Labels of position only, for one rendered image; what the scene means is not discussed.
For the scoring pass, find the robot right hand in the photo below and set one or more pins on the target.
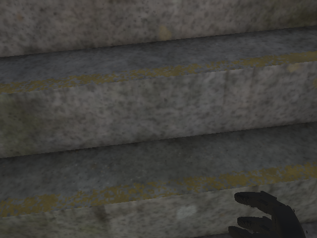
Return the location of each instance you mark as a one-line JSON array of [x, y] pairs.
[[283, 222]]

